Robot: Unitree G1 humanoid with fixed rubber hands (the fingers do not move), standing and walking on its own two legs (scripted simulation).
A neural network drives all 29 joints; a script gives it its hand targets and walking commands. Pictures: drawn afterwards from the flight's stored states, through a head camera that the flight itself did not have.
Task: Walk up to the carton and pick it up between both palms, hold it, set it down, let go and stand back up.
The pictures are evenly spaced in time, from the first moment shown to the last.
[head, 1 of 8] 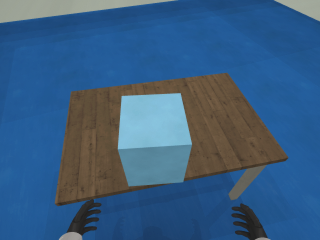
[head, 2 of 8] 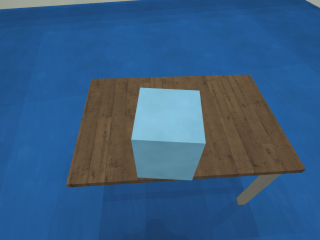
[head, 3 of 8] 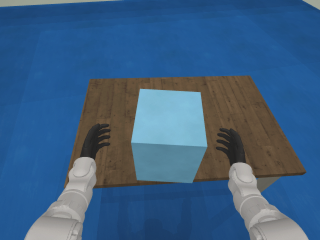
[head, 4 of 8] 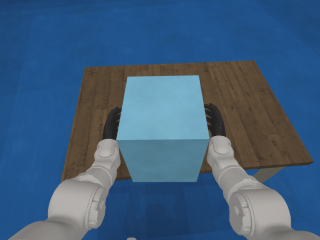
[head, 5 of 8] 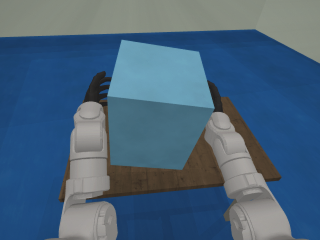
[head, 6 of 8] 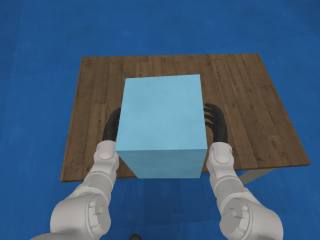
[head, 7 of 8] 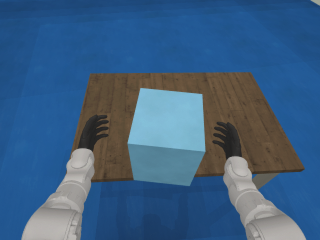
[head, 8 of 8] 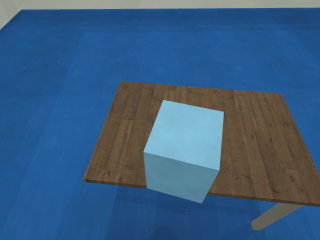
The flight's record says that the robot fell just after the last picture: no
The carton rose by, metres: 0.26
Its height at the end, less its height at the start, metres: +0.00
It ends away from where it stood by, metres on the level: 0.03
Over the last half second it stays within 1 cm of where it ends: yes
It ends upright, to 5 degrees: yes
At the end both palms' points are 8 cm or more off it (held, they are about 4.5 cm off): yes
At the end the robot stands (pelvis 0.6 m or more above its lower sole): yes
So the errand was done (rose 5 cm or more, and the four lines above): yes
